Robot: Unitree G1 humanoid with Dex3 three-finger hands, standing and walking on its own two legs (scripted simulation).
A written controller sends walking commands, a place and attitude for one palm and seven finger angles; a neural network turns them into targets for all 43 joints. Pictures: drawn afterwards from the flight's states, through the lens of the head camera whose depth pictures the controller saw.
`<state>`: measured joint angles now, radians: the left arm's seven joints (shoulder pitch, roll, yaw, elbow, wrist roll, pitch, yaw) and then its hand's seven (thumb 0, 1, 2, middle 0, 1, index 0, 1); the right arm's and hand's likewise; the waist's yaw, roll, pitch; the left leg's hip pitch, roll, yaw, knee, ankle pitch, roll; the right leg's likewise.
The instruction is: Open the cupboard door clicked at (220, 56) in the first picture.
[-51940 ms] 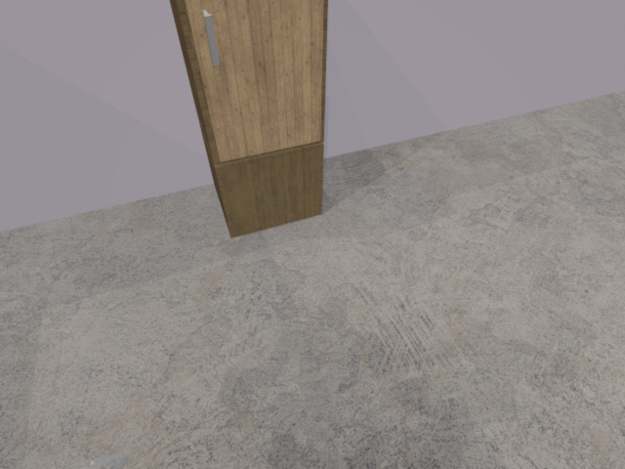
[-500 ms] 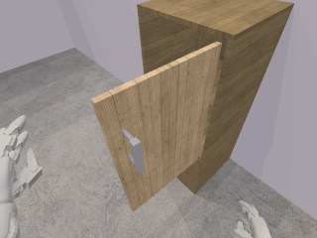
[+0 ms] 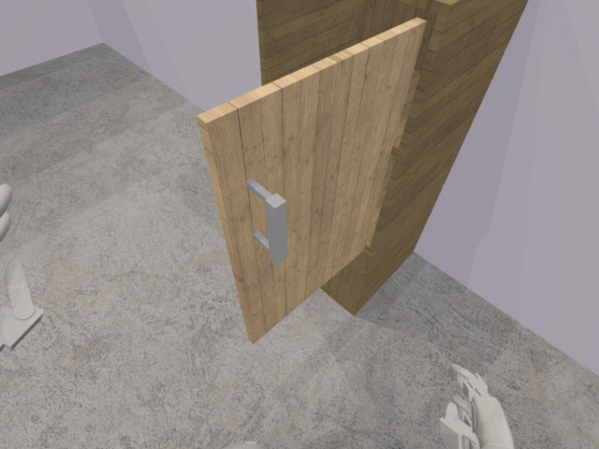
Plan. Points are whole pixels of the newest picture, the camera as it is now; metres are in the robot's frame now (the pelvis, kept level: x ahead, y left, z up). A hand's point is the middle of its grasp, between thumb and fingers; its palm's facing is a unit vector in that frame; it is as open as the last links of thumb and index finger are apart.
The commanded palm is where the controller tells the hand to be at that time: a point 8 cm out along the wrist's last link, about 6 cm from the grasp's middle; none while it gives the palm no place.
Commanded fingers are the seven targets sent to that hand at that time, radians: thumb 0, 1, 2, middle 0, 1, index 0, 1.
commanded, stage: step back with the hand held close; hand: left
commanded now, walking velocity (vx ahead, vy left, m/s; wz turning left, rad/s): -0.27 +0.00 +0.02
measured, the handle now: (267, 223) +0.39 +0.07 +0.09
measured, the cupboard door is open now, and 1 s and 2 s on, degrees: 87 87 87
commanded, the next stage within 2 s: stop stepping back and stand still in 0.44 s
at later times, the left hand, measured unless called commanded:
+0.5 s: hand out of the picture +0.11 +0.26 +0.19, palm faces +0.46 -0.79 -0.41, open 7.4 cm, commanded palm +0.04 +0.30 +0.18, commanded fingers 0.00 0.90 0.90 -0.20 -0.30 -0.20 -0.30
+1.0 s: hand out of the picture +0.03 +0.23 +0.18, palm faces +0.40 -0.79 -0.46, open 7.4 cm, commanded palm -0.03 +0.28 +0.18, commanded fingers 0.00 0.90 0.90 -0.20 -0.30 -0.20 -0.30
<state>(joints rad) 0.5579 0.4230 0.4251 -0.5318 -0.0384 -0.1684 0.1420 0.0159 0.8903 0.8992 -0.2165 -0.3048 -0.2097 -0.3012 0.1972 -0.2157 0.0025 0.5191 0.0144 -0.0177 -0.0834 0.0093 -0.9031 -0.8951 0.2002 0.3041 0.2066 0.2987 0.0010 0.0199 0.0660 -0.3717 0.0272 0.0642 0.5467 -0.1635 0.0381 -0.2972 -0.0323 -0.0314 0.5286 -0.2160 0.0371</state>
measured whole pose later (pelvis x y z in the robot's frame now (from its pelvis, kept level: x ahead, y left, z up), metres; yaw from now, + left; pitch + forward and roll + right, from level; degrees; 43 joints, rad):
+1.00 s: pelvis -0.17 -0.02 +0.01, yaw -1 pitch -1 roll +0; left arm 0.57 0.41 0.41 -0.48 -0.03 -0.19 0.16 0.02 0.89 0.90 -0.21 -0.30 -0.21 -0.30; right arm 0.27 -0.21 0.00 0.62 -0.01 -0.12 -0.08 0.01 -0.90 -0.90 0.20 0.30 0.21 0.30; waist -0.04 -0.01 -0.02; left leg -0.32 -0.01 0.00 0.44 -0.15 0.01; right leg -0.16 0.01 -0.04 0.46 -0.31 -0.02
